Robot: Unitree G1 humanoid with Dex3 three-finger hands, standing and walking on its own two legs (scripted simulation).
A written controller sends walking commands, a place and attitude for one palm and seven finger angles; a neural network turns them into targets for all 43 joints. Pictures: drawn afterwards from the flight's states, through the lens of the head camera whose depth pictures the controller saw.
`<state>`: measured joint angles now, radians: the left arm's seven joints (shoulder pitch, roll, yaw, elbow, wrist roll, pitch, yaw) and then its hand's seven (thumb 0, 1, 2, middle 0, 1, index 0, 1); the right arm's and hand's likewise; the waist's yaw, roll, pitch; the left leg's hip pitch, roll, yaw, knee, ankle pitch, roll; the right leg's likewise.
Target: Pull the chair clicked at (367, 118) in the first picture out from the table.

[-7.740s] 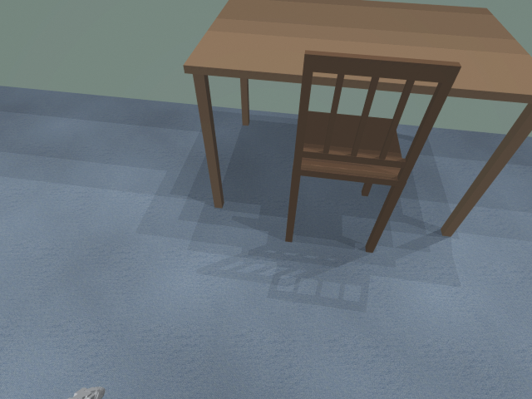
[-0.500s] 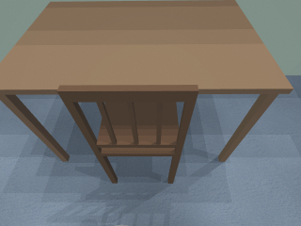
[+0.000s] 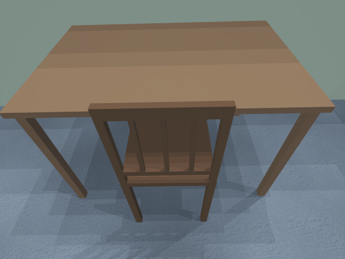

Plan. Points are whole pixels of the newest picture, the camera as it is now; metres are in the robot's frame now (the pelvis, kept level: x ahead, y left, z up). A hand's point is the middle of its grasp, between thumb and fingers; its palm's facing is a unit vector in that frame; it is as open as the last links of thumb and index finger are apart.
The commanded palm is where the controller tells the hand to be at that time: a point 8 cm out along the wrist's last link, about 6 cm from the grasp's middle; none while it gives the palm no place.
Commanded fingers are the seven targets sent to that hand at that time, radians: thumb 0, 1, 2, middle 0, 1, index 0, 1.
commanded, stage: look again from close up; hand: left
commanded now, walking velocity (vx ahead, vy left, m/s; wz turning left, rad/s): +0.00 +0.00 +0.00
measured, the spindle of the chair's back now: (165, 147) +0.48 +0.06 -0.08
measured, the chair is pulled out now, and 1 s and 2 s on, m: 0.00 0.00 0.00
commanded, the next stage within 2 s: raise the hand toward the chair's back in 0.92 s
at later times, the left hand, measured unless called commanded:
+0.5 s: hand out of the picture +0.07 +0.16 -0.16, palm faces +0.01 -0.97 -0.23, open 7.3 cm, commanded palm none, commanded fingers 0.00 0.90 0.90 -0.20 -0.30 -0.20 -0.30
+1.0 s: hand out of the picture +0.06 +0.15 -0.17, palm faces +0.02 -0.98 -0.22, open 7.4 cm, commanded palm none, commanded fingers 0.00 0.90 0.90 -0.20 -0.30 -0.20 -0.30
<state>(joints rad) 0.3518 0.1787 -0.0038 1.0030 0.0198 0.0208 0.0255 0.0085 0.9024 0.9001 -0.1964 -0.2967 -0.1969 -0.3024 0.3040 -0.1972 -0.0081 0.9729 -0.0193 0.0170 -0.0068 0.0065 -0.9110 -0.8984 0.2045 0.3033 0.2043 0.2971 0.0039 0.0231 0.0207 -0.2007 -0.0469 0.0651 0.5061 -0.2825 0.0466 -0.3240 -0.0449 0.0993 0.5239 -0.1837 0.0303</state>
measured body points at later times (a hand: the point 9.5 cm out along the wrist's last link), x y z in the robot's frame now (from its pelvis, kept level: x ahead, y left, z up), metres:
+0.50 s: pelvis +0.04 -0.02 +0.00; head +0.06 -0.03 +0.45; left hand +0.07 +0.21 -0.15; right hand +0.05 -0.24 -0.16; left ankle +0.00 +0.09 -0.73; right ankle +0.07 -0.16 -0.73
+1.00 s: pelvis +0.05 -0.03 +0.01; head +0.06 -0.03 +0.46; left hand +0.06 +0.20 -0.15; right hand +0.05 -0.25 -0.15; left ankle +0.00 +0.09 -0.73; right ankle +0.07 -0.16 -0.73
